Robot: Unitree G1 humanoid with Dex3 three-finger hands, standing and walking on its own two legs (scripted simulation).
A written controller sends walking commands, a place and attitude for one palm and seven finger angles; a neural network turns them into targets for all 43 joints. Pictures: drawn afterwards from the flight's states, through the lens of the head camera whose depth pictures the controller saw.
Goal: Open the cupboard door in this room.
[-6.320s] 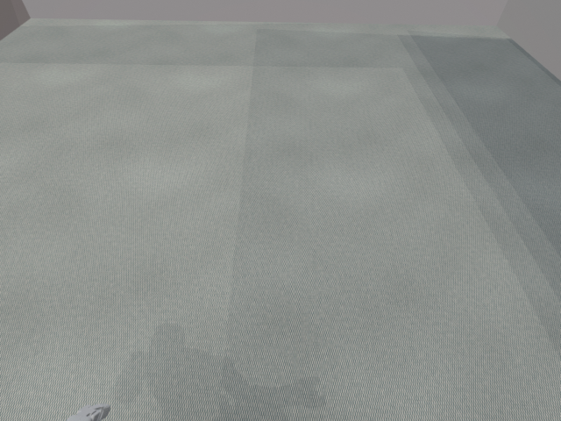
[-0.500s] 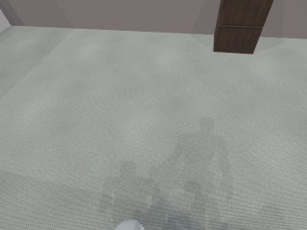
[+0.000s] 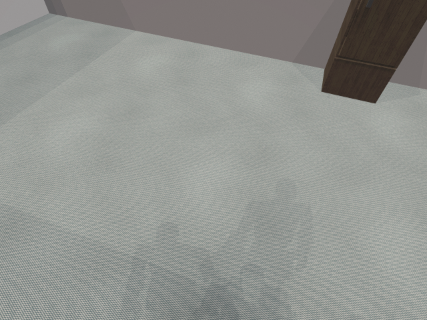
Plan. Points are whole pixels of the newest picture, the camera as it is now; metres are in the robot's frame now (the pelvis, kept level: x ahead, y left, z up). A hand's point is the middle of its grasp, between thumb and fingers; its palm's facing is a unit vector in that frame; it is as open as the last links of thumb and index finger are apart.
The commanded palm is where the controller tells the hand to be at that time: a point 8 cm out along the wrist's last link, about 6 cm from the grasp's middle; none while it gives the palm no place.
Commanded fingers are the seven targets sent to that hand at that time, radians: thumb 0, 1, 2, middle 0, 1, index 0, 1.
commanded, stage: stand and wait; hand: left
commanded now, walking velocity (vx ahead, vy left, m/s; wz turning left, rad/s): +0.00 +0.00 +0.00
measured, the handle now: out of the picture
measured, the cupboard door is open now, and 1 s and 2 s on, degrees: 0 0 0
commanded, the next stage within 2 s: turn or walk to find it in 0.10 s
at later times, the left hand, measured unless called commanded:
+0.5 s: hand out of the picture +0.01 +0.19 -0.19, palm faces +0.12 -0.97 -0.23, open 7.3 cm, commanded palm none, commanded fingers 0.00 0.90 0.90 -0.20 -0.30 -0.20 -0.30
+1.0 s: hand out of the picture -0.04 +0.14 -0.16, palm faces +0.32 -0.91 -0.26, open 7.3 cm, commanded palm none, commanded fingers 0.00 0.90 0.90 -0.20 -0.30 -0.20 -0.30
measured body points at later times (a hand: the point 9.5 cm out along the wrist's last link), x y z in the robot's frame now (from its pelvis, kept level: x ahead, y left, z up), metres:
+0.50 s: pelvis -0.01 -0.01 -0.01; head +0.01 +0.00 +0.44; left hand +0.01 +0.24 -0.17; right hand -0.02 -0.25 -0.16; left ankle -0.01 +0.10 -0.74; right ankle -0.01 -0.14 -0.74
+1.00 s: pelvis -0.03 -0.05 +0.00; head +0.01 -0.07 +0.45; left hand -0.06 +0.19 -0.13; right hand +0.12 -0.29 -0.16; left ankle -0.10 +0.09 -0.66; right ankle -0.02 -0.14 -0.74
